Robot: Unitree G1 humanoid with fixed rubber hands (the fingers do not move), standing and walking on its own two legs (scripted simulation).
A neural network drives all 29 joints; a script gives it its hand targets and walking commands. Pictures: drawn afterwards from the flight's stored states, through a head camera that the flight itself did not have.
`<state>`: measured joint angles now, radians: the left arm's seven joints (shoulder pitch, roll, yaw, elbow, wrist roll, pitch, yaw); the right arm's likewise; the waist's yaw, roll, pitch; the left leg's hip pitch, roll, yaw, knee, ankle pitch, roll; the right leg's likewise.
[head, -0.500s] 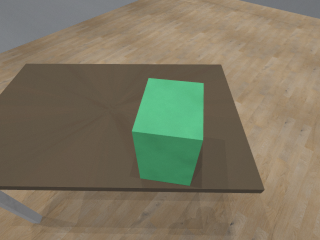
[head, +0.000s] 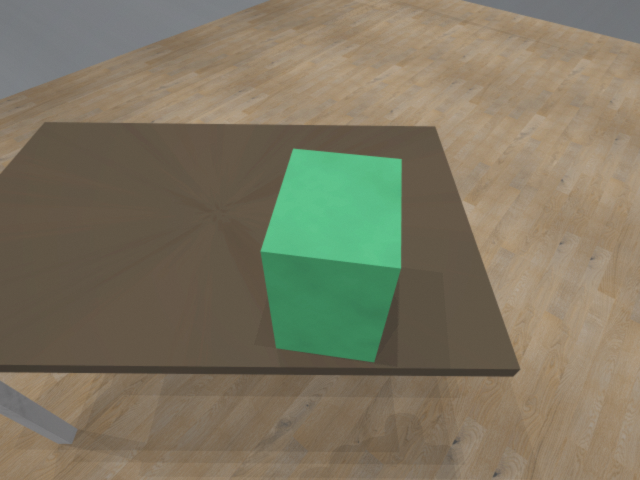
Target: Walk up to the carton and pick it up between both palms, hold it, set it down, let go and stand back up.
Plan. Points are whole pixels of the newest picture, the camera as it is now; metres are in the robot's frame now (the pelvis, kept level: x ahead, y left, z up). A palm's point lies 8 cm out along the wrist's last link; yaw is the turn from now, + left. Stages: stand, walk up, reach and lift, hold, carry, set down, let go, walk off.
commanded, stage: walk up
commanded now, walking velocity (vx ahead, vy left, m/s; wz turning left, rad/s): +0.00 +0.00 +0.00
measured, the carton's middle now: (335, 259) +0.43 -0.01 -0.01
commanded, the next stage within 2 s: none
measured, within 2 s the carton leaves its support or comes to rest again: neither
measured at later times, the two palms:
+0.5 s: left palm out of the picture -0.07 +0.20 -0.15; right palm out of the picture -0.06 -0.19 -0.14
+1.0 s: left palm out of the picture -0.07 +0.21 -0.16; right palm out of the picture -0.06 -0.21 -0.15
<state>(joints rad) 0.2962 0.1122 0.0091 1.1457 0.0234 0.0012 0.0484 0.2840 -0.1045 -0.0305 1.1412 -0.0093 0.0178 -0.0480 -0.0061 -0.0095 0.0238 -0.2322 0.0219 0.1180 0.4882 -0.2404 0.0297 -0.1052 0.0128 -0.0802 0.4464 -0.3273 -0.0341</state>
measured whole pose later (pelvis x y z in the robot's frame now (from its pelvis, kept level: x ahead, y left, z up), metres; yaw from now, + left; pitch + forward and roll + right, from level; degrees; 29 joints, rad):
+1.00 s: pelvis -0.05 +0.00 -0.01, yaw +0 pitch -1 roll +0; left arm 0.27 0.12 0.02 1.10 0.02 0.02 0.05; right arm 0.26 -0.12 -0.04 1.08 -0.01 0.03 -0.06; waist -0.01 0.00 0.11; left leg -0.36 0.02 0.11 0.57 -0.21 0.05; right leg -0.26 0.00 -0.09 0.59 -0.33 -0.04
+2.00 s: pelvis -0.04 +0.03 +0.00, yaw -2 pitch -1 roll -1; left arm 0.30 0.12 0.02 1.16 0.02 0.04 0.00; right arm 0.47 -0.12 -0.03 1.12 -0.03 -0.04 -0.05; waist -0.05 0.01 -0.01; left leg 0.03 -0.02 0.13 0.32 -0.35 0.06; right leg -0.39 -0.07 -0.09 0.89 -0.42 0.03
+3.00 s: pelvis +0.04 +0.16 +0.01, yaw -3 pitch +1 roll -4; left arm 0.27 0.22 0.08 1.12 0.01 0.07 0.01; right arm 0.33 -0.09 0.00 1.05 0.01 -0.02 -0.03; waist 0.03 -0.07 0.04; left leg -0.18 -0.03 0.09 0.37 -0.21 0.10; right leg -0.34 0.01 0.10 0.88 -0.27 0.00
